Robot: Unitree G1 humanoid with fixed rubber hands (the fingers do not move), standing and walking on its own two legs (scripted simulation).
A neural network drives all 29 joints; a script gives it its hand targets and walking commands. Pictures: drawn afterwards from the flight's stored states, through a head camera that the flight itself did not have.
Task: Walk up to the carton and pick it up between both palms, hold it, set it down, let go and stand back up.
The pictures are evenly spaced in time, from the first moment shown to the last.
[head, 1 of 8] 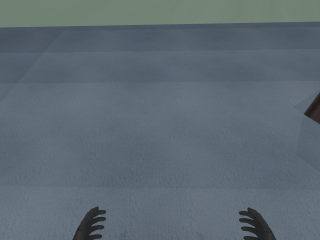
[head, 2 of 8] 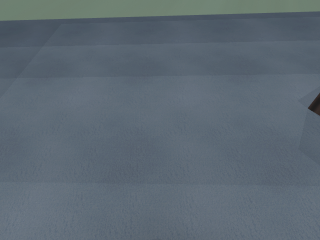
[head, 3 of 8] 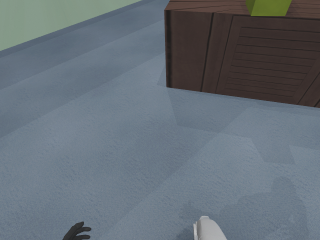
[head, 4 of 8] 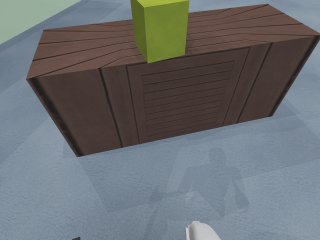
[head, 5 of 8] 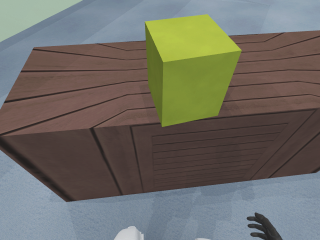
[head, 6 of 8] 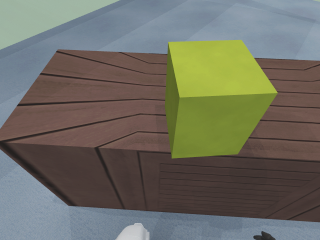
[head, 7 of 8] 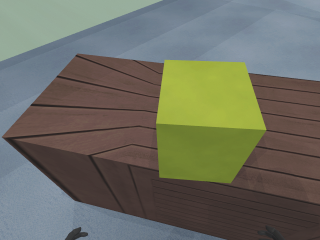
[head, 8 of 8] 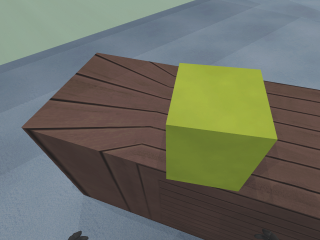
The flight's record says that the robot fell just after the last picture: no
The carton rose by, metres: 0.00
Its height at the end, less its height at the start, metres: +0.00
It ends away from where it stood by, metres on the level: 0.00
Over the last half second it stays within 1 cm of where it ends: yes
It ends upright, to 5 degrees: yes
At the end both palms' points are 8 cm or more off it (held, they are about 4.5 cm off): yes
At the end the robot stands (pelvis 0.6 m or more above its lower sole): yes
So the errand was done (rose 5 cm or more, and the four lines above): no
